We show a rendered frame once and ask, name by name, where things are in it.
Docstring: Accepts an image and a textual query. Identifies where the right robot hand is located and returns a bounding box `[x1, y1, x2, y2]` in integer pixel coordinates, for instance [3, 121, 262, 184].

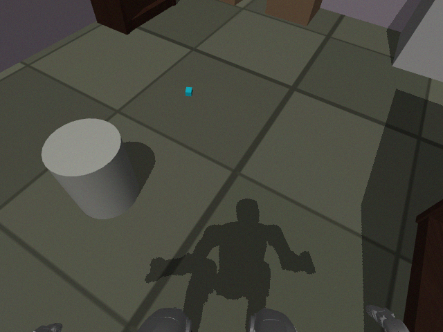
[365, 305, 410, 332]

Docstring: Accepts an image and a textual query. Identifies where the bookshelf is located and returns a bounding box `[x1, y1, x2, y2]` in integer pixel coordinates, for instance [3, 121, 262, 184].
[91, 0, 176, 35]
[403, 199, 443, 332]

